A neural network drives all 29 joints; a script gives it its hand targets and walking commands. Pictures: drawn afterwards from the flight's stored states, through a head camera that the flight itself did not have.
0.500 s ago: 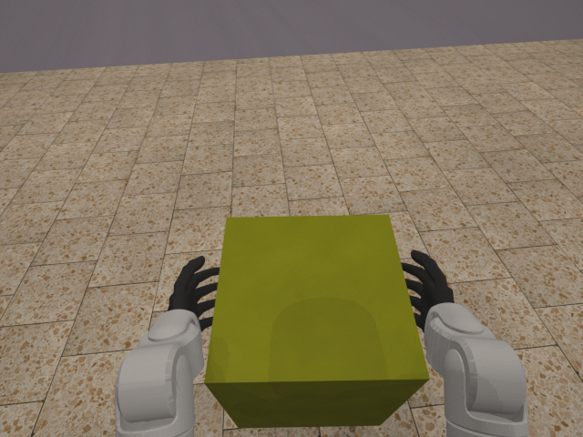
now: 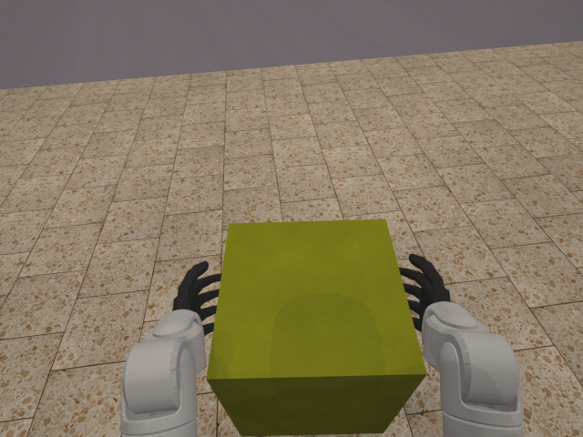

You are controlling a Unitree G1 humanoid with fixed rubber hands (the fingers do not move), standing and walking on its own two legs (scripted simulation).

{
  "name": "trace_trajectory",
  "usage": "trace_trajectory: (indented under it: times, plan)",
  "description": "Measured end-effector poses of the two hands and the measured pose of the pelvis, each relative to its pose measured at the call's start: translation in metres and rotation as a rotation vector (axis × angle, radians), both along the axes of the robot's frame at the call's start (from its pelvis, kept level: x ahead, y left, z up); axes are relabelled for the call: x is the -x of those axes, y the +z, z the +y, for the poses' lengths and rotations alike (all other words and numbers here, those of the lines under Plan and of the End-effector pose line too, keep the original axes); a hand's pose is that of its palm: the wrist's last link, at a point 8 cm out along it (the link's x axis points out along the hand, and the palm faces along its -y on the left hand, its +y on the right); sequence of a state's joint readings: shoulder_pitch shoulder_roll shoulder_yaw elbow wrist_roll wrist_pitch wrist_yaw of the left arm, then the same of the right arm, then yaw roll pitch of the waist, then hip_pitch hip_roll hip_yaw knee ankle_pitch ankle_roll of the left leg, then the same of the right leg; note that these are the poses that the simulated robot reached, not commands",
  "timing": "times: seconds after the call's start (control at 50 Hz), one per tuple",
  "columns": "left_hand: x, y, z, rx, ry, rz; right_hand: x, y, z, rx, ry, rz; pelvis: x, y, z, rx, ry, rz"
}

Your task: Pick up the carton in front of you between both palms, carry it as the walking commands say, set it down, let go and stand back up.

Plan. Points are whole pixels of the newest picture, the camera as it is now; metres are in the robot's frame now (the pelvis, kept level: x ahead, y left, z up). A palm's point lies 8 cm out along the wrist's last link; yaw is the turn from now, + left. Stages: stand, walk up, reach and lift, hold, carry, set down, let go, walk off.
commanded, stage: carry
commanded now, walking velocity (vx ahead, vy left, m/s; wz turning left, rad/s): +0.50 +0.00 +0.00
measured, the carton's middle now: (309, 333) +0.28 +0.00 +0.01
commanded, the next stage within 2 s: none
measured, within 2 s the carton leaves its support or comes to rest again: neither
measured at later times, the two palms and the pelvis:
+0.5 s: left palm (214, 154) +0.59 +0.16 +0.10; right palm (373, 144) +0.60 -0.14 +0.11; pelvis +0.34 +0.00 +0.01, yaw +1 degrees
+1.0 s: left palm (238, 73) +0.94 +0.14 +0.11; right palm (355, 70) +0.94 -0.15 +0.10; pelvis +0.68 +0.00 +0.01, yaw +1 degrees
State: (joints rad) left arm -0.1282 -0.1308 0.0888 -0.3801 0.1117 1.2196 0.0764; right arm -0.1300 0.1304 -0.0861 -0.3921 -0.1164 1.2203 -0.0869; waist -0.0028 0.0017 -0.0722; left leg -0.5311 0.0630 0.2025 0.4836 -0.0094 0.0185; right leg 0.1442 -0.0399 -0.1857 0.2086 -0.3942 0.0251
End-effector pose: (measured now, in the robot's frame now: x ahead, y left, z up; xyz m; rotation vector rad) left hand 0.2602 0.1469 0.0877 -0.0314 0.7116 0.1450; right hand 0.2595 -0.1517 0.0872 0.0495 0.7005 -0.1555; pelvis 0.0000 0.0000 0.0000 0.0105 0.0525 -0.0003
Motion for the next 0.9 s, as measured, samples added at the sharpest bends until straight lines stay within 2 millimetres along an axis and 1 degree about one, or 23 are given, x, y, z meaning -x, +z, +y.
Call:
trace_trajectory:
  times: [0.04, 0.06, 0.12, 0.18, 0.28, 0.36, 0.44, 0.5, 0.54, 0.58, 0.62, 0.68, 0.78, 0.86, 0.9]
  plan:
    - [-0.035, -0.015, 0.009, 0.019, -0.006, 0.005, -0.033, -0.01, 0.009, 0.019, -0.005, 0.006, -0.033, -0.011, 0.01, -0.009, -0.007, -0.012]
    - [-0.049, -0.022, 0.012, 0.029, -0.007, 0.024, -0.047, -0.014, 0.012, 0.027, -0.008, 0.024, -0.046, -0.011, 0.014, -0.015, -0.012, -0.011]
    - [-0.085, -0.03, 0.02, 0.03, -0.017, 0.093, -0.08, -0.022, 0.02, 0.028, -0.019, 0.094, -0.078, 0.0, 0.024, 0.006, -0.029, -0.003]
    - [-0.118, -0.027, 0.025, 0.03, -0.03, 0.117, -0.11, -0.017, 0.025, 0.033, -0.027, 0.118, -0.111, 0.013, 0.03, 0.026, -0.03, 0.007]
    - [-0.177, -0.011, 0.029, 0.035, -0.027, 0.07, -0.171, 0.002, 0.029, 0.043, -0.019, 0.072, -0.173, 0.024, 0.031, 0.046, -0.014, 0.018]
    - [-0.227, 0.004, 0.029, 0.035, -0.004, 0.012, -0.227, 0.016, 0.029, 0.039, 0.002, 0.013, -0.228, 0.025, 0.026, 0.045, -0.004, 0.017]
    - [-0.285, 0.015, 0.023, 0.03, 0.018, -0.043, -0.29, 0.024, 0.023, 0.029, 0.02, -0.042, -0.289, 0.017, 0.016, 0.032, 0.004, 0.011]
    - [-0.334, 0.013, 0.013, 0.019, 0.027, -0.062, -0.341, 0.018, 0.013, 0.014, 0.027, -0.06, -0.339, 0.005, 0.005, 0.022, 0.016, 0.004]
    - [-0.369, 0.008, 0.004, 0.008, 0.035, -0.07, -0.378, 0.009, 0.004, 0.001, 0.032, -0.069, -0.374, -0.007, -0.005, 0.017, 0.03, -0.009]
    - [-0.401, 0.002, -0.003, -0.01, 0.038, -0.046, -0.411, -0.002, -0.003, -0.024, 0.031, -0.045, -0.403, -0.011, -0.013, 0.036, 0.034, -0.013]
    - [-0.426, -0.004, -0.009, -0.008, 0.049, 0.009, -0.438, -0.009, -0.008, -0.027, 0.037, 0.01, -0.425, -0.005, -0.02, 0.024, 0.045, -0.007]
    - [-0.456, -0.005, -0.013, -0.008, 0.064, 0.067, -0.474, -0.01, -0.013, -0.026, 0.051, 0.068, -0.457, 0.009, -0.027, 0.003, 0.054, 0.003]
    - [-0.515, 0.01, -0.016, -0.02, 0.07, 0.049, -0.535, 0.002, -0.015, -0.034, 0.061, 0.05, -0.516, 0.023, -0.03, -0.022, 0.039, 0.017]
    - [-0.571, 0.024, -0.016, -0.021, 0.051, -0.001, -0.584, 0.015, -0.016, -0.035, 0.043, -0.001, -0.569, 0.025, -0.025, -0.025, 0.028, 0.021]
    - [-0.601, 0.028, -0.015, -0.021, 0.038, -0.022, -0.61, 0.02, -0.014, -0.032, 0.031, -0.022, -0.598, 0.024, -0.021, -0.023, 0.024, 0.021]
